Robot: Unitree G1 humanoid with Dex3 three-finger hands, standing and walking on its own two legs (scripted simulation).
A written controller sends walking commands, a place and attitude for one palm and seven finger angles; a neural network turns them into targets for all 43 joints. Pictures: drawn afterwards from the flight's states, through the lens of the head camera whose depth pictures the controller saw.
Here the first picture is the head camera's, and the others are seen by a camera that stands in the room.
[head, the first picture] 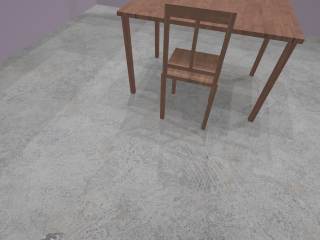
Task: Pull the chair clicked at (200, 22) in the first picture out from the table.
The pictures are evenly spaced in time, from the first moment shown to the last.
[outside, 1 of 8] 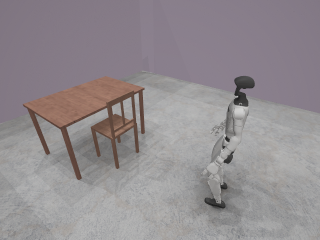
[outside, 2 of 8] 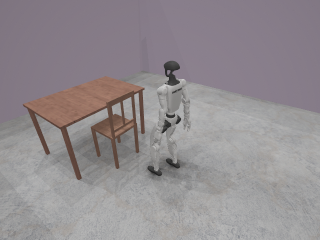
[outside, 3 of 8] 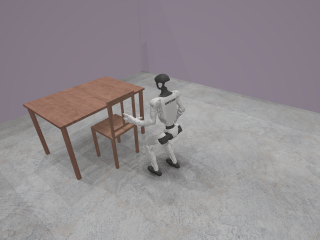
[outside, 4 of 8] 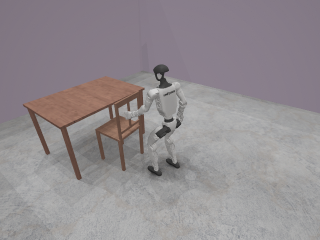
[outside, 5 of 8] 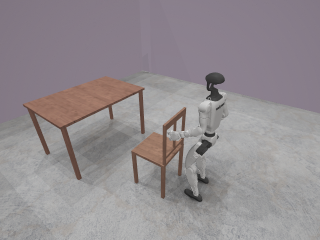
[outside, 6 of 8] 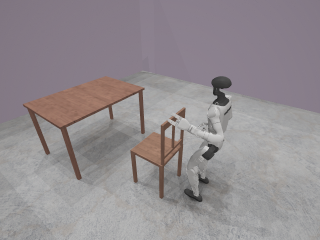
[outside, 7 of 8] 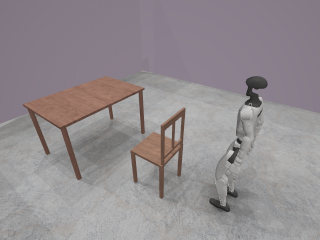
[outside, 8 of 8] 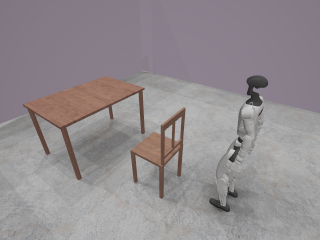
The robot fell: no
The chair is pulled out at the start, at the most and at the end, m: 0.00 0.68 0.68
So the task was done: yes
